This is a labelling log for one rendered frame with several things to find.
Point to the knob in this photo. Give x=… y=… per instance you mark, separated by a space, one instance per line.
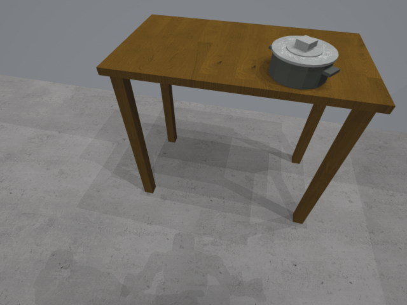
x=306 y=42

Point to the lid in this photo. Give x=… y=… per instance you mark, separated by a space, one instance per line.
x=322 y=55

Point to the pot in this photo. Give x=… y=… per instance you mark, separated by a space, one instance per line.
x=298 y=77

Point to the table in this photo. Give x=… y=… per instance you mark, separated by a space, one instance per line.
x=234 y=57

